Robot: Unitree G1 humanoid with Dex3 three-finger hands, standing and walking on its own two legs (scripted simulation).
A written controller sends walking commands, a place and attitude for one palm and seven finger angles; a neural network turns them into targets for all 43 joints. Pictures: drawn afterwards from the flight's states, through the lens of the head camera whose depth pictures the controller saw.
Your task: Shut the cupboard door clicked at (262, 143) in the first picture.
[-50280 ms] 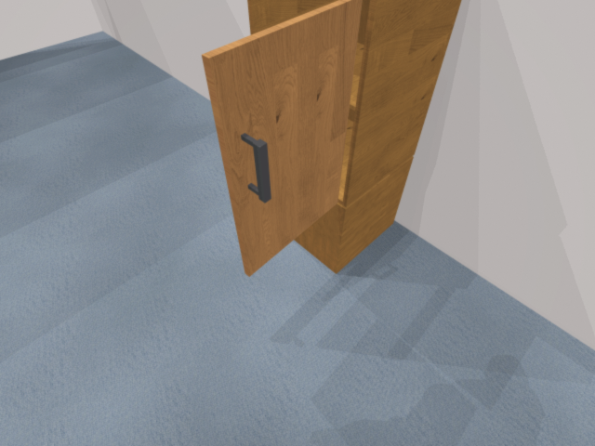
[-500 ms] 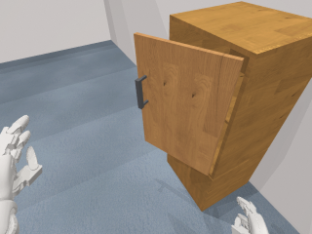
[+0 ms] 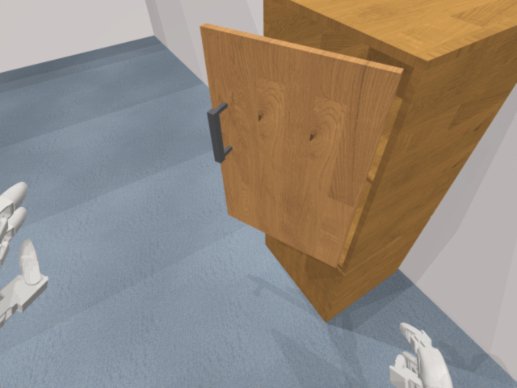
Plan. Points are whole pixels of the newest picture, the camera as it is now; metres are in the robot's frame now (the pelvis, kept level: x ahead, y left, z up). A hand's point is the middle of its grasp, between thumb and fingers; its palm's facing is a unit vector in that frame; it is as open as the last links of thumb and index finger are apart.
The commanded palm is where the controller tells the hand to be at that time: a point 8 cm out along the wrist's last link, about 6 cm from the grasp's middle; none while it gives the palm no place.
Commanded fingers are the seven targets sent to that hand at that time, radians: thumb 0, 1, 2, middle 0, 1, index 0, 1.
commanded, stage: step back with the hand held close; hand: left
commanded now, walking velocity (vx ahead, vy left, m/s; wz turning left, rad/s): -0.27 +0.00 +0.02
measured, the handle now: (221, 133) +0.65 +0.14 +0.02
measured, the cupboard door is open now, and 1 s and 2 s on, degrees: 26 26 26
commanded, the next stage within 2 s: stop stepping back and stand still in 1.24 s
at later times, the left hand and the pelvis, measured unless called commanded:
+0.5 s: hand out of the picture +0.11 +0.28 +0.16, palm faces +0.50 -0.75 -0.43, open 7.4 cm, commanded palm +0.05 +0.30 +0.18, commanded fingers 0.00 0.90 0.90 -0.20 -0.30 -0.20 -0.30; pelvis -0.08 +0.00 -0.02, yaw +2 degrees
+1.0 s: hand out of the picture +0.04 +0.26 +0.17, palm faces +0.44 -0.81 -0.39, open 7.4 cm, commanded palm -0.02 +0.30 +0.18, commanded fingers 0.00 0.90 0.90 -0.20 -0.30 -0.20 -0.30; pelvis -0.16 +0.00 -0.02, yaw +1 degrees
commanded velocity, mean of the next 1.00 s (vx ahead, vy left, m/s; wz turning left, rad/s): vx -0.35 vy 0.00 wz -0.01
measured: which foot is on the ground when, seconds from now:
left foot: down 0.00-1.00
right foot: down 0.00-0.68, up 0.70-0.86, down 0.88-1.00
